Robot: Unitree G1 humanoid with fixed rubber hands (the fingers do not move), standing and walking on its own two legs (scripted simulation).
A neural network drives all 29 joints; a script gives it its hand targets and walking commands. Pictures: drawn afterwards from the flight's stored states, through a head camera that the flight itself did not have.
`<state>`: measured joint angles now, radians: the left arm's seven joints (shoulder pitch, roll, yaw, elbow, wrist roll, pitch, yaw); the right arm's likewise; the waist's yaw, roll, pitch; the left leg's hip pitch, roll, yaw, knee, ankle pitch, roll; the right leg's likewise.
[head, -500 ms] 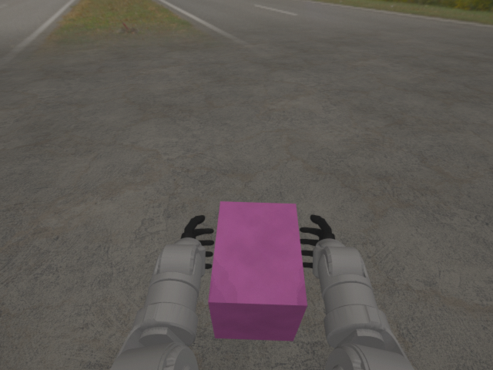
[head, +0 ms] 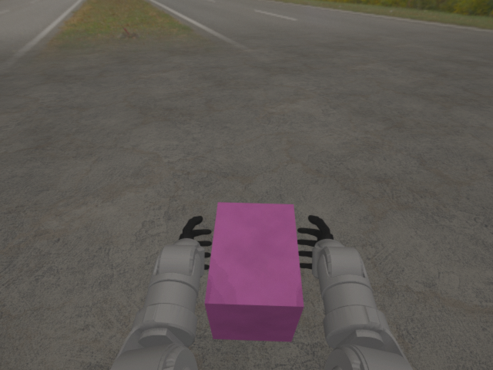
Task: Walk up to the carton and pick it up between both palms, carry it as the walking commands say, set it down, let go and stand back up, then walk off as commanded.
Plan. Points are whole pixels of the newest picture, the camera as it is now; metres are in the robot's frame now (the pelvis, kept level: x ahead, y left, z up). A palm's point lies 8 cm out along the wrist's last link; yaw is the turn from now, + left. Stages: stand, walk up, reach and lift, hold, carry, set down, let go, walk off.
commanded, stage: hold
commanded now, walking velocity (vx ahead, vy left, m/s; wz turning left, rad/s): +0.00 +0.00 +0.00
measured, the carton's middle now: (253, 270) +0.35 +0.00 +0.00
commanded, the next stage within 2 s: carry in 0.48 s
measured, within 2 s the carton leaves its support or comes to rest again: neither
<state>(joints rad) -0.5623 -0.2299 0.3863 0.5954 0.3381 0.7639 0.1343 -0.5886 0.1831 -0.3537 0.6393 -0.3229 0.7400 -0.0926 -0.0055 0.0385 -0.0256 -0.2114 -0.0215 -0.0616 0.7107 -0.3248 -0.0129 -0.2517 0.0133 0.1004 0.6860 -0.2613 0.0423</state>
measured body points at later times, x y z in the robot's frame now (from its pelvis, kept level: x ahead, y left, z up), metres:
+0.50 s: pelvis +0.00 +0.00 +0.00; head -0.08 -0.02 +0.44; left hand +0.33 +0.12 +0.08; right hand +0.33 -0.12 +0.07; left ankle +0.05 +0.13 -0.71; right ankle +0.08 -0.14 -0.71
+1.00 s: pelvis +0.02 +0.01 +0.00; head +0.02 +0.02 +0.45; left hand +0.35 +0.14 +0.10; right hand +0.36 -0.09 +0.10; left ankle +0.05 +0.13 -0.71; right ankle +0.04 -0.14 -0.70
